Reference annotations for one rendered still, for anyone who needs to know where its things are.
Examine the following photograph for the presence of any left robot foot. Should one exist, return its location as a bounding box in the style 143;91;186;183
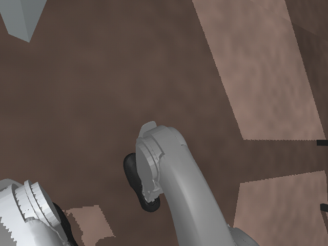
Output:
53;203;78;246

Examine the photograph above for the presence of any right robot foot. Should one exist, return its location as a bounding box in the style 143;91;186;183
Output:
123;153;160;212

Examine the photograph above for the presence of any right robot hand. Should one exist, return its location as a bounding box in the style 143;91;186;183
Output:
227;223;260;246

